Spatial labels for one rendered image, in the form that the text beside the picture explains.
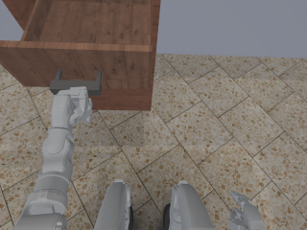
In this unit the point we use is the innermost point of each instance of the right robot shin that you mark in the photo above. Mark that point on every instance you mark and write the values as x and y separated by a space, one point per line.
175 220

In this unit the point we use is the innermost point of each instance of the robot left thigh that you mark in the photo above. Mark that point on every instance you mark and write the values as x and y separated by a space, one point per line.
112 214

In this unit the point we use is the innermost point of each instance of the drawer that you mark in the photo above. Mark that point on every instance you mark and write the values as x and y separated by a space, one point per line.
80 38

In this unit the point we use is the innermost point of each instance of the handle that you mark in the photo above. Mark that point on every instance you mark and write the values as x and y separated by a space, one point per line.
94 87

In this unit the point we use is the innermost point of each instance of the robot left hand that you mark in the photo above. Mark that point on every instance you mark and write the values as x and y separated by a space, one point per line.
66 102

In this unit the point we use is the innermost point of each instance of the robot right hand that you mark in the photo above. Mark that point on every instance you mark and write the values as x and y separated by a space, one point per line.
248 219

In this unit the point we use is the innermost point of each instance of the cabinet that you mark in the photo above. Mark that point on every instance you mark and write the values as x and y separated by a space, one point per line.
111 98

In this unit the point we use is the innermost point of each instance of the robot left upper arm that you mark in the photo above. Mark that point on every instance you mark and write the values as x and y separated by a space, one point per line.
51 221

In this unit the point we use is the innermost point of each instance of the left robot forearm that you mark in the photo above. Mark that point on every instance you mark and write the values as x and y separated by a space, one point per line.
50 192

